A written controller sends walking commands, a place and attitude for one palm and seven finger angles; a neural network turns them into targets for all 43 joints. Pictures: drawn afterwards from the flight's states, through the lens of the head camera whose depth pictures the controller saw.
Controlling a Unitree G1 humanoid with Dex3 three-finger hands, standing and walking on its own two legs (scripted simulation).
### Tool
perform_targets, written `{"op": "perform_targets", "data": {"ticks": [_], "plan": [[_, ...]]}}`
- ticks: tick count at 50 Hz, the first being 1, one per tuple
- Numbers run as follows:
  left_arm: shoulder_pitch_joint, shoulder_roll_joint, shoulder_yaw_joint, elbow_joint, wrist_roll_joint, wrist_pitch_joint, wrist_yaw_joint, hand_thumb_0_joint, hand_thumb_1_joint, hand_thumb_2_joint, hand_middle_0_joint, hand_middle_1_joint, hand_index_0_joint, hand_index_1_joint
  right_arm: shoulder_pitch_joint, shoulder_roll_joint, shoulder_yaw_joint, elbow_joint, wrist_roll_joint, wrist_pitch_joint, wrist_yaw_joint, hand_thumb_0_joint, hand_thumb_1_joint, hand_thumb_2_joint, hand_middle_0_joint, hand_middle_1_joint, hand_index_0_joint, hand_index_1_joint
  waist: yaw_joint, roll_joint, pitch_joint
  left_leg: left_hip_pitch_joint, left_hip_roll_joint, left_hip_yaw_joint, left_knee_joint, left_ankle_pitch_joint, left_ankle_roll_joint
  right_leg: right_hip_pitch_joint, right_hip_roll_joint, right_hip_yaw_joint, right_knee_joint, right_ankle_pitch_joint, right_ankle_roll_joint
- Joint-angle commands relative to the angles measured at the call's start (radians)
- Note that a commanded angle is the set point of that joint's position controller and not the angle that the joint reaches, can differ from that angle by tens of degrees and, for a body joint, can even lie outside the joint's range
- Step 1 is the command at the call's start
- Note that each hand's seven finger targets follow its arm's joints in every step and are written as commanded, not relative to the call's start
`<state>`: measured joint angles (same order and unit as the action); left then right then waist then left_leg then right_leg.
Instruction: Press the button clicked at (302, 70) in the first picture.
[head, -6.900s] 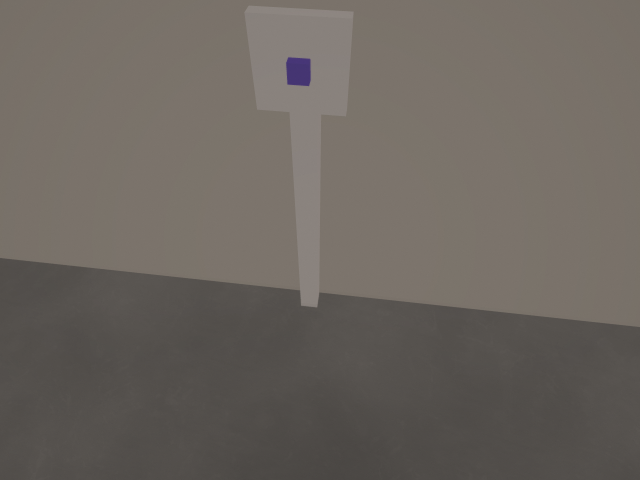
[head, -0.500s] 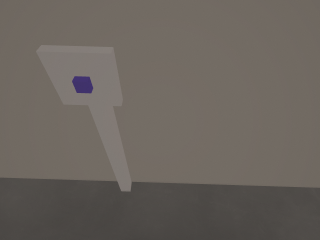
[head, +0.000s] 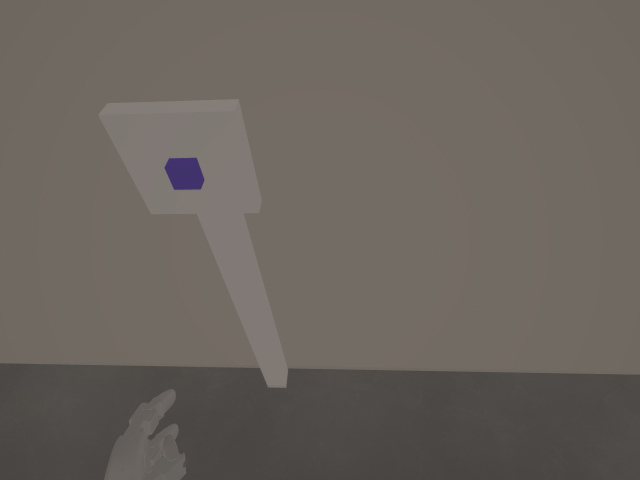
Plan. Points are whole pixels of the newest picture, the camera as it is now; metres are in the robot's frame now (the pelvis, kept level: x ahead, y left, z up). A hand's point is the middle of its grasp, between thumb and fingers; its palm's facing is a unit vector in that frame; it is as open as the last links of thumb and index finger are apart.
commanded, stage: raise the hand and make a fist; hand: left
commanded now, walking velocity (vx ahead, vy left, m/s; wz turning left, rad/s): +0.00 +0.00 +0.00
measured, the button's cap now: (185, 172) +0.49 +0.22 +0.14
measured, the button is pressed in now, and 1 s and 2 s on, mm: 0 0 0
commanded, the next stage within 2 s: aim a knuckle at the button in 1.84 s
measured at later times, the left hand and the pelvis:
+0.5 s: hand (177, 443) +0.16 +0.16 +0.04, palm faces -0.01 -1.00 -0.06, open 3.8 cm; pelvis -0.05 +0.00 -0.06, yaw +2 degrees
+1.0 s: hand (154, 398) +0.20 +0.19 +0.06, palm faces -0.01 -1.00 -0.08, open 3.1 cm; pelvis -0.02 +0.02 -0.02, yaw +0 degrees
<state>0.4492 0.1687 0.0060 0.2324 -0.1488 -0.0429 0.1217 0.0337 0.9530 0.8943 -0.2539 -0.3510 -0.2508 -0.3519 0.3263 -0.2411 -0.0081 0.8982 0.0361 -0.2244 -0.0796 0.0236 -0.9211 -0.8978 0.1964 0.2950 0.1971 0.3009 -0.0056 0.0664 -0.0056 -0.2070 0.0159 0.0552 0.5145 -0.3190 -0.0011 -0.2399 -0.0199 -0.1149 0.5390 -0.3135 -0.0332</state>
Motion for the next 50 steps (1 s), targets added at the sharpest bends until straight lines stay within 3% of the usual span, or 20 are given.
{"op": "perform_targets", "data": {"ticks": [1, 3, 4, 6, 7, 9, 12, 14, 16, 19, 21, 23, 26, 29, 34, 35, 38, 40, 45, 50], "plan": [[-0.003, -0.069, -0.028, -0.154, -0.009, -0.212, -0.083, 0.000, 0.900, 0.900, -0.447, -0.570, -0.447, -0.570, -0.122, -0.129, -0.059, -0.272, -0.021, -0.111, 0.004, 0.000, -0.900, -0.900, 0.200, 0.300, 0.200, 0.300, -0.023, -0.383, -0.016, -0.175, -0.016, -0.067, 0.091, 0.173, 0.026, -0.223, -0.002, 0.030, 0.016, 0.109, 0.042], [0.187, -0.087, 0.014, -0.076, -0.051, -0.341, -0.183, 0.000, 0.900, 0.900, -0.502, -0.630, -0.502, -0.630, -0.176, -0.127, -0.070, -0.326, -0.026, -0.108, 0.033, 0.000, -0.900, -0.900, 0.200, 0.300, 0.200, 0.300, 0.040, -0.456, 0.008, -0.341, -0.024, -0.059, 0.152, 0.079, 0.005, -0.250, -0.006, 0.052, 0.081, 0.040, 0.043], [0.237, -0.064, 0.051, -0.097, -0.073, -0.409, -0.243, 0.000, 0.900, 0.900, -0.530, -0.660, -0.530, -0.660, -0.191, -0.129, -0.077, -0.355, -0.028, -0.103, 0.050, 0.000, -0.900, -0.900, 0.200, 0.300, 0.200, 0.300, 0.063, -0.424, -0.036, -0.378, -0.033, -0.048, 0.185, 0.068, -0.003, -0.226, -0.010, 0.067, 0.120, 0.067, 0.038], [0.270, 0.029, 0.151, -0.105, -0.100, -0.507, -0.364, 0.000, 0.900, 0.900, -0.585, -0.720, -0.585, -0.720, -0.219, -0.141, -0.086, -0.423, -0.027, -0.079, 0.086, 0.000, -0.900, -0.900, 0.200, 0.300, 0.200, 0.300, 0.084, -0.255, -0.121, -0.404, -0.055, -0.023, 0.250, 0.094, -0.020, -0.162, -0.033, 0.105, 0.192, 0.189, 0.018], [0.263, 0.096, 0.218, -0.107, -0.090, -0.508, -0.378, 0.000, 0.900, 0.900, -0.613, -0.750, -0.613, -0.750, -0.236, -0.138, -0.092, -0.454, -0.022, -0.061, 0.085, 0.000, -0.900, -0.900, 0.200, 0.300, 0.200, 0.300, 0.098, -0.198, -0.152, -0.431, -0.059, 0.003, 0.274, 0.094, -0.014, -0.157, -0.038, 0.119, 0.213, 0.192, 0.013], [0.171, 0.116, 0.202, -0.262, -0.071, -0.467, -0.370, 0.000, 0.900, 0.900, -0.668, -0.810, -0.668, -0.810, -0.272, -0.124, -0.079, -0.531, -0.015, -0.021, 0.080, 0.000, -0.900, -0.900, 0.200, 0.300, 0.200, 0.300, 0.105, -0.082, -0.185, -0.445, -0.067, 0.030, 0.286, 0.069, 0.002, -0.173, -0.039, 0.141, 0.218, 0.115, 0.007], [-0.011, 0.105, 0.171, -0.478, -0.070, -0.454, -0.290, 0.000, 0.900, 0.900, -0.750, -0.900, -0.750, -0.900, -0.257, -0.097, -0.068, -0.594, -0.009, 0.005, 0.065, 0.000, -0.900, -0.900, 0.200, 0.300, 0.200, 0.300, 0.060, 0.007, -0.194, -0.428, -0.052, 0.012, 0.298, -0.041, 0.016, -0.263, -0.027, 0.173, 0.186, -0.133, 0.005], [-0.105, 0.105, 0.170, -0.618, -0.062, -0.507, -0.230, 0.000, 0.900, 0.900, -0.805, -0.960, -0.805, -0.960, -0.187, -0.083, -0.062, -0.580, -0.020, 0.001, 0.057, 0.000, -0.900, -0.900, 0.200, 0.300, 0.200, 0.300, 0.024, 0.065, -0.240, -0.373, -0.030, -0.023, 0.322, 0.010, 0.026, -0.304, -0.006, 0.144, 0.222, -0.054, 0.001], [-0.207, 0.101, 0.130, -0.724, -0.055, -0.575, -0.213, 0.000, 0.900, 0.900, -0.860, -1.020, -0.860, -1.020, -0.157, -0.087, -0.053, -0.555, -0.029, -0.009, 0.042, 0.000, -0.900, -0.900, 0.200, 0.300, 0.200, 0.300, -0.028, 0.028, -0.286, -0.350, -0.014, -0.054, 0.359, 0.023, 0.033, -0.354, 0.009, 0.131, 0.252, -0.032, 0.004], [-0.232, 0.047, 0.006, -0.691, -0.054, -0.617, -0.277, 0.000, 0.900, 0.900, -0.943, -1.110, -0.943, -1.110, -0.141, -0.109, -0.030, -0.518, -0.025, -0.049, 0.034, 0.000, -0.900, -0.900, 0.200, 0.300, 0.200, 0.300, -0.078, 0.033, -0.251, -0.349, -0.003, -0.084, 0.376, 0.009, 0.035, -0.417, 0.017, 0.105, 0.267, -0.034, 0.004], [-0.228, 0.060, -0.017, -0.597, -0.062, -0.561, -0.343, 0.000, 0.900, 0.900, -0.997, -1.170, -0.997, -1.170, -0.138, -0.126, -0.024, -0.506, -0.014, -0.060, 0.026, 0.000, -0.900, -0.900, 0.200, 0.300, 0.200, 0.300, -0.097, -0.023, -0.204, -0.379, 0.001, -0.104, 0.367, -0.033, 0.037, -0.414, 0.018, 0.100, 0.246, -0.061, 0.011], [-0.108, 0.112, 0.035, -0.476, -0.063, -0.445, -0.390, 0.000, 0.900, 0.900, -1.053, -1.230, -1.053, -1.230, -0.140, -0.137, -0.024, -0.517, -0.001, -0.057, 0.017, 0.000, -0.900, -0.900, 0.200, 0.300, 0.200, 0.300, -0.058, -0.105, -0.195, -0.421, -0.005, -0.104, 0.331, -0.064, 0.035, -0.353, 0.012, 0.108, 0.200, -0.105, 0.017], [0.001, 0.162, 0.129, -0.415, -0.082, -0.240, -0.411, 0.000, 0.900, 0.900, -1.135, -1.320, -1.135, -1.320, -0.197, -0.126, -0.020, -0.562, 0.023, -0.026, 0.008, 0.000, -0.900, -0.900, 0.200, 0.300, 0.200, 0.300, 0.029, -0.102, -0.211, -0.425, -0.023, -0.079, 0.266, -0.062, 0.028, -0.237, -0.011, 0.128, 0.143, -0.156, 0.023], [-0.003, 0.167, 0.226, -0.581, -0.129, -0.148, -0.325, 0.000, 0.900, 0.900, -1.217, -1.410, -1.217, -1.410, -0.229, -0.088, -0.011, -0.581, 0.018, -0.007, -0.002, 0.000, -0.900, -0.900, 0.200, 0.300, 0.200, 0.300, 0.071, -0.099, -0.269, -0.353, -0.019, -0.073, 0.215, 0.020, 0.024, -0.142, -0.010, 0.090, 0.150, -0.054, 0.024], [-0.011, 0.139, 0.238, -0.720, -0.109, -0.262, -0.172, 0.000, 0.900, 0.900, -1.300, -1.500, -1.300, -1.500, -0.159, -0.068, -0.009, -0.534, -0.005, -0.036, 0.019, 0.000, -0.900, -0.900, 0.200, 0.300, 0.200, 0.300, 0.055, -0.026, -0.218, -0.289, 0.001, -0.071, 0.186, 0.136, 0.012, -0.171, 0.020, 0.040, 0.189, 0.098, 0.011], [-0.037, 0.143, 0.215, -0.730, -0.094, -0.293, -0.171, 0.000, 0.900, 0.900, -1.300, -1.500, -1.300, -1.500, -0.156, -0.077, -0.007, -0.529, -0.013, -0.044, 0.023, 0.000, -0.900, -0.900, 0.200, 0.300, 0.200, 0.300, 0.037, -0.064, -0.201, -0.297, 0.003, -0.078, 0.192, 0.138, 0.016, -0.181, 0.021, 0.038, 0.193, 0.101, 0.012], [-0.062, 0.105, 0.117, -0.685, -0.065, -0.342, -0.226, 0.000, 0.900, 0.900, -1.300, -1.500, -1.300, -1.500, -0.129, -0.107, -0.009, -0.508, -0.012, -0.073, 0.033, 0.000, -0.900, -0.900, 0.200, 0.300, 0.200, 0.300, -0.010, 0.004, -0.174, -0.267, 0.002, -0.078, 0.200, 0.092, 0.017, -0.244, 0.018, 0.039, 0.181, 0.057, 0.015], [-0.093, 0.093, 0.076, -0.636, -0.076, -0.322, -0.289, 0.000, 0.900, 0.900, -1.300, -1.500, -1.300, -1.500, -0.132, -0.123, -0.009, -0.502, 0.000, -0.087, 0.026, 0.000, -0.900, -0.900, 0.200, 0.300, 0.200, 0.300, -0.033, -0.050, -0.136, -0.275, 0.001, -0.087, 0.195, 0.038, 0.023, -0.250, 0.017, 0.049, 0.146, 0.006, 0.017], [-0.091, 0.229, 0.242, -0.622, -0.105, -0.225, -0.331, 0.000, 0.900, 0.900, -1.300, -1.500, -1.300, -1.500, -0.142, -0.131, -0.015, -0.495, 0.013, -0.104, 0.001, 0.000, -0.900, -0.900, 0.200, 0.300, 0.200, 0.300, 0.023, -0.069, -0.210, -0.236, -0.008, -0.086, 0.151, 0.064, 0.024, -0.137, 0.007, 0.061, 0.097, 0.028, 0.018], [-0.156, 0.222, 0.304, -0.698, -0.141, -0.194, -0.276, 0.000, 0.900, 0.900, -1.300, -1.500, -1.300, -1.500, -0.157, -0.105, 0.000, -0.493, 0.011, -0.101, 0.003, 0.000, -0.900, -0.900, 0.200, 0.300, 0.200, 0.300, 0.046, -0.043, -0.206, -0.162, -0.004, -0.082, 0.113, 0.214, 0.017, -0.058, 0.019, 0.038, 0.095, 0.208, 0.013]]}}
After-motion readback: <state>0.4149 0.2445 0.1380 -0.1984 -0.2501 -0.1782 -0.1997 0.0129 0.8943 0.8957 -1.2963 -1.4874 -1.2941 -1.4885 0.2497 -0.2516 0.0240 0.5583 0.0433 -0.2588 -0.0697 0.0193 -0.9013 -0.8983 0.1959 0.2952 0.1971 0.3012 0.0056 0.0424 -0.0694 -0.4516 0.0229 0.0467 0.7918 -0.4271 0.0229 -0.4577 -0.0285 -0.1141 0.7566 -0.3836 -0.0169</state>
